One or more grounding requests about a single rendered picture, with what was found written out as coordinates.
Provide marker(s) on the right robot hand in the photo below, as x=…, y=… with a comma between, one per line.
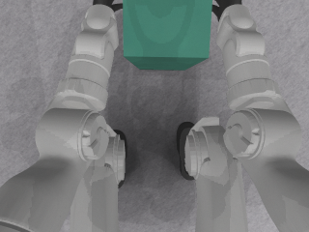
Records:
x=223, y=4

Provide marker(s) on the robot left forearm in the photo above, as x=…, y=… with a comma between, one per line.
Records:
x=85, y=83

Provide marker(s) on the left robot hand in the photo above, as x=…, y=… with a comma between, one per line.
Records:
x=108, y=3

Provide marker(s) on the right robot foot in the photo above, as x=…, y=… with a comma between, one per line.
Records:
x=182, y=133

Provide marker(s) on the robot left thigh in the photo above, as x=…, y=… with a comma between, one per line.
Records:
x=95, y=205

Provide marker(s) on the right robot upper arm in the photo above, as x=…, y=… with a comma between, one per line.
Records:
x=266, y=142

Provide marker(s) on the robot right forearm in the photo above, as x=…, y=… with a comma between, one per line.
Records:
x=246, y=66

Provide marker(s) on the left robot upper arm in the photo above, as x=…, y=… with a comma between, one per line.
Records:
x=39, y=198

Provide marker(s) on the carton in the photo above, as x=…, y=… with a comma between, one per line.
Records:
x=166, y=35

